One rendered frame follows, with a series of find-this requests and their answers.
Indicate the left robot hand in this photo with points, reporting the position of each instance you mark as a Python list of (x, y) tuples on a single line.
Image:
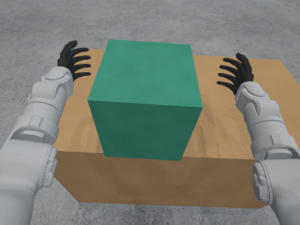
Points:
[(67, 60)]

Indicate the robot right forearm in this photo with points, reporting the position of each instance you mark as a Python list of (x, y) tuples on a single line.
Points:
[(269, 136)]

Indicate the left robot upper arm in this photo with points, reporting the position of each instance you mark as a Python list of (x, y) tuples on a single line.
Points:
[(25, 167)]

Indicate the right robot upper arm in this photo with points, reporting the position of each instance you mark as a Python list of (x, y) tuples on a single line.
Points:
[(277, 183)]

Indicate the pedestal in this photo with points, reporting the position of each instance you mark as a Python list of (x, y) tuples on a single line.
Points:
[(216, 169)]

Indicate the carton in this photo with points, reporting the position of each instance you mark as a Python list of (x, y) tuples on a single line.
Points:
[(145, 99)]

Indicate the robot left forearm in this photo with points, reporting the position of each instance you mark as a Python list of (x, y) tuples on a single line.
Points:
[(43, 109)]

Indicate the right robot hand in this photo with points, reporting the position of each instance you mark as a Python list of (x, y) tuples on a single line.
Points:
[(243, 73)]

